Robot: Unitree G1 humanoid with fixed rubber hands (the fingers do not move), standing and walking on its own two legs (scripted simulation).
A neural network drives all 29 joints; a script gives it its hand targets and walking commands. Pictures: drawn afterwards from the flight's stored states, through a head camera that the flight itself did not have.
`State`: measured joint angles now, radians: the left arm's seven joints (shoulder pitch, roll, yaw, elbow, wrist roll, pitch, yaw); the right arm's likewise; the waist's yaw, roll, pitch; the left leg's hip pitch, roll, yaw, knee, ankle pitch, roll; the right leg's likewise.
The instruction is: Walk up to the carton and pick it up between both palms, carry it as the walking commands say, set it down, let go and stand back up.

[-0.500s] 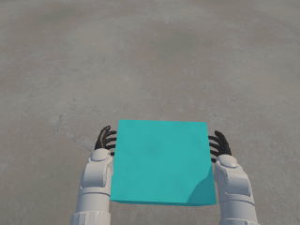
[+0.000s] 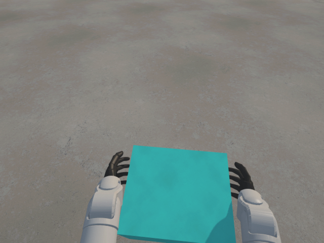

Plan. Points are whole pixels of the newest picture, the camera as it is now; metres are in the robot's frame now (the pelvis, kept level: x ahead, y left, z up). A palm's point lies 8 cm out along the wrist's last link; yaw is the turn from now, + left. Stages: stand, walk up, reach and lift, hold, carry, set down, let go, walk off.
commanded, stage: hold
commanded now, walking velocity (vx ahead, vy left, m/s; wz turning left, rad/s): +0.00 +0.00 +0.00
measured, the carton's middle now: (175, 198) +0.26 -0.01 -0.06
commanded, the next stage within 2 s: set down in 0.44 s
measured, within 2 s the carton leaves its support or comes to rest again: neither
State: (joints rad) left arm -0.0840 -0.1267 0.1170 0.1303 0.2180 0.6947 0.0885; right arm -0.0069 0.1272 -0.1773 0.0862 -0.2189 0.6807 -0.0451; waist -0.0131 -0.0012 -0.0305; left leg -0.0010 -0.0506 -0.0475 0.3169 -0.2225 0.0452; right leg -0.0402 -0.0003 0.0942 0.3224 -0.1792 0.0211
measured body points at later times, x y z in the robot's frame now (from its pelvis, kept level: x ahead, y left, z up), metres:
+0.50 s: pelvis -0.06 -0.04 -0.01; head -0.12 -0.06 +0.44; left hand +0.26 +0.13 +0.05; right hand +0.24 -0.20 +0.03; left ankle -0.03 +0.09 -0.75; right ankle +0.00 -0.15 -0.75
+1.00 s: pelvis -0.06 -0.03 -0.02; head -0.03 -0.03 +0.42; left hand +0.28 +0.14 -0.03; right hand +0.26 -0.19 -0.04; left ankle -0.03 +0.09 -0.75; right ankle +0.00 -0.15 -0.75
